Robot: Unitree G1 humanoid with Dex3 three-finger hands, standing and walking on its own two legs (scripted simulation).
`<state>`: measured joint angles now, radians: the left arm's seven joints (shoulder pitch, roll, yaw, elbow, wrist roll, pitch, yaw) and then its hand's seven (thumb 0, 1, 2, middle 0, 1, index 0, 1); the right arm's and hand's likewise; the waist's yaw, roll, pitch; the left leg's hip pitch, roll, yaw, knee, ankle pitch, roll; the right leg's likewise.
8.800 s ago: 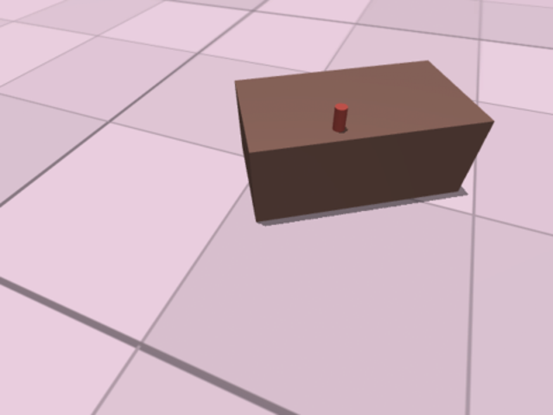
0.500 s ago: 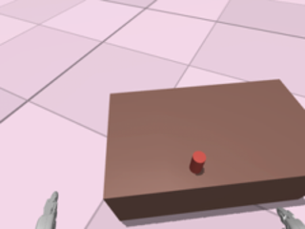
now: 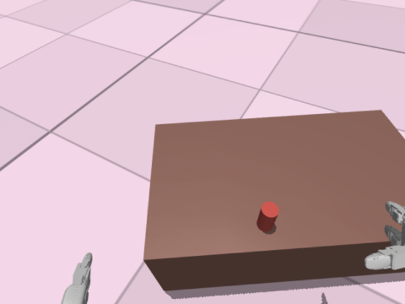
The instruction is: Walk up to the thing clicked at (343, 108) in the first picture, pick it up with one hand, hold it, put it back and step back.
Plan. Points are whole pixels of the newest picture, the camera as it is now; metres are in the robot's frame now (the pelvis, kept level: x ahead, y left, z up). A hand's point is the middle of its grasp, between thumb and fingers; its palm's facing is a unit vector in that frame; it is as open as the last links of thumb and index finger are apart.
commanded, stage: go down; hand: right
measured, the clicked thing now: (267, 217) +0.44 -0.15 -0.26
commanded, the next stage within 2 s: approach in 1.14 s
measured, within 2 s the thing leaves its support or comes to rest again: neither
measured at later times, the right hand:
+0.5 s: hand (387, 206) +0.33 -0.32 +0.02, palm faces +0.14 +0.98 -0.12, open 17.5 cm
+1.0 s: hand (391, 191) +0.36 -0.33 +0.03, palm faces +0.14 +0.99 -0.10, open 17.4 cm
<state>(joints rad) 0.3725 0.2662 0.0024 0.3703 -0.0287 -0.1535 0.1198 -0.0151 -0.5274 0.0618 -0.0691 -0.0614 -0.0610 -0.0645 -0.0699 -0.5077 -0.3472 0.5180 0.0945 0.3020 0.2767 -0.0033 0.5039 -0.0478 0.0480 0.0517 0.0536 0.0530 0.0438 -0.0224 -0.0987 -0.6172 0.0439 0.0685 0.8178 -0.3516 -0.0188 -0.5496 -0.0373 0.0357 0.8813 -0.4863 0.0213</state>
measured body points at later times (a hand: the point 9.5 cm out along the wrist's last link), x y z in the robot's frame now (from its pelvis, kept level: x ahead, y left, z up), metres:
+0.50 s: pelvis -0.01 +0.00 +0.01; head +0.05 -0.01 +0.45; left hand +0.14 +0.27 -0.05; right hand +0.32 -0.37 +0.03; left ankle +0.03 +0.14 -0.70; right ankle -0.03 -0.13 -0.70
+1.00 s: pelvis -0.01 +0.01 +0.00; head +0.06 -0.02 +0.45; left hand +0.14 +0.27 -0.05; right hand +0.35 -0.38 +0.04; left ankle +0.03 +0.14 -0.70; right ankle -0.03 -0.13 -0.70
